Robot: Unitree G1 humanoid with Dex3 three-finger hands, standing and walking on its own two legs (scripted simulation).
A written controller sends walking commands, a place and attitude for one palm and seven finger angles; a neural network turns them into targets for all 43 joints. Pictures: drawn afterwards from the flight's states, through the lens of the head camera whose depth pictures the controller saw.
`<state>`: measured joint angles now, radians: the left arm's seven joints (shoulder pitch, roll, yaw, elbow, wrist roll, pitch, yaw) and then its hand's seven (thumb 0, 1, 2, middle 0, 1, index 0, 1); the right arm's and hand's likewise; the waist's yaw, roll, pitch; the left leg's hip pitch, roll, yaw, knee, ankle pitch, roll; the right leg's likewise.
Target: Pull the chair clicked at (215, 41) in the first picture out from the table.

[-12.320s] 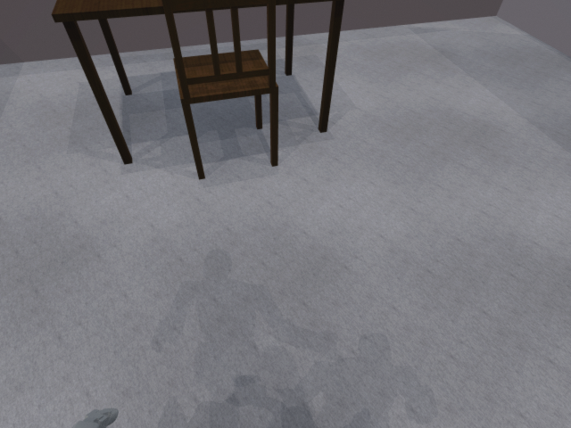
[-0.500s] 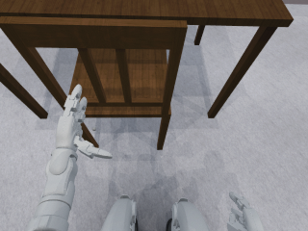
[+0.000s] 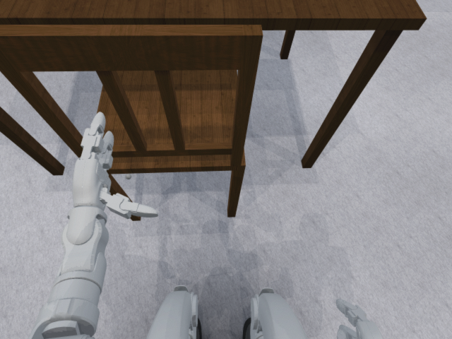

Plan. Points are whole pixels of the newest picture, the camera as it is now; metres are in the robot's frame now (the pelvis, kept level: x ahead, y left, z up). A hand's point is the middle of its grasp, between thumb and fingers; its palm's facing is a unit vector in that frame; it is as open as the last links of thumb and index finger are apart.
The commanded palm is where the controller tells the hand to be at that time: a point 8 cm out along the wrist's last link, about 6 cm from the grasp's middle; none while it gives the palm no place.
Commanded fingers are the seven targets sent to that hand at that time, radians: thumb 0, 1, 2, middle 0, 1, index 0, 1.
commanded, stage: aim the fingers beside a spindle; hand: left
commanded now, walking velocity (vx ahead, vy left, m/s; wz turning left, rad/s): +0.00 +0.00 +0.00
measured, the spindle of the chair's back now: (126, 114) +0.52 +0.20 +0.01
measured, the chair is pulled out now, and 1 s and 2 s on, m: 0.00 0.00 0.00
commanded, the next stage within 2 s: push the fingers through the gap in 1.20 s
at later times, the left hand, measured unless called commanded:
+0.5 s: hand (129, 184) +0.37 +0.17 +0.01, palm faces +0.03 -1.00 -0.03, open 16.9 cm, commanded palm +0.35 +0.22 +0.02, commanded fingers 0.00 -0.50 0.30 -0.06 -0.08 -0.06 -0.08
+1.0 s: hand (130, 189) +0.36 +0.17 +0.01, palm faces +0.01 -1.00 -0.01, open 16.9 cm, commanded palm +0.34 +0.22 +0.02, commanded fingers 0.00 -0.50 0.30 -0.06 -0.08 -0.06 -0.08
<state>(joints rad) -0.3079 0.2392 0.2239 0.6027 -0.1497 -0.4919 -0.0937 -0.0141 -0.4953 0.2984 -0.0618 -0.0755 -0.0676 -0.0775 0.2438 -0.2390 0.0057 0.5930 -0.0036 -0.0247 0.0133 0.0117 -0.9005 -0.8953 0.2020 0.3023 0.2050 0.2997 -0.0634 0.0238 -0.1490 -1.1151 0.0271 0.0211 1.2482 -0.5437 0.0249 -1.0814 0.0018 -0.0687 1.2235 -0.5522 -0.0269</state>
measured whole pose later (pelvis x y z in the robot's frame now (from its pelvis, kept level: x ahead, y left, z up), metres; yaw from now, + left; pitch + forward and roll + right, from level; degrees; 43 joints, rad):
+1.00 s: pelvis -0.01 +0.01 +0.00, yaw +0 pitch +23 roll -3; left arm -0.25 0.20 0.16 0.52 -0.17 -0.49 -0.11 -0.01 -0.50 0.30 -0.06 -0.07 -0.06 -0.08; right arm 0.22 -0.25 0.00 0.59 0.00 -0.05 0.01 0.01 -0.90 -0.90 0.20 0.30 0.21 0.30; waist -0.06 0.03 -0.14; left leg -1.12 0.02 0.01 1.26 -0.54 0.04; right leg -1.07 0.00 -0.08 1.22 -0.54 -0.01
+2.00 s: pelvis -0.01 +0.00 -0.01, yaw +0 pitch +25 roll -3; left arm -0.55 0.29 0.27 0.83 -0.12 -0.50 -0.11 -0.01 -0.50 0.30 -0.06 -0.08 -0.06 -0.07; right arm 0.26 -0.25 0.01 0.62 -0.02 -0.01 0.02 0.01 -0.90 -0.90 0.20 0.30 0.21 0.30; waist -0.10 0.03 -0.15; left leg -1.17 0.03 0.01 1.28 -0.54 0.03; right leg -1.13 0.01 -0.08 1.23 -0.54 -0.02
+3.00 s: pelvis +0.00 +0.02 -0.01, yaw -2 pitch +28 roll -4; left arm -0.76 0.37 0.35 1.05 -0.07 -0.55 -0.10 -0.01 -0.50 0.30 -0.06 -0.08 -0.06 -0.08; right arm 0.29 -0.24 0.02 0.62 -0.04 0.08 0.04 0.01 -0.90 -0.90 0.20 0.30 0.21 0.30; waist -0.15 0.03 -0.15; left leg -1.22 0.04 0.01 1.29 -0.55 0.05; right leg -1.16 0.02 -0.08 1.21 -0.53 0.00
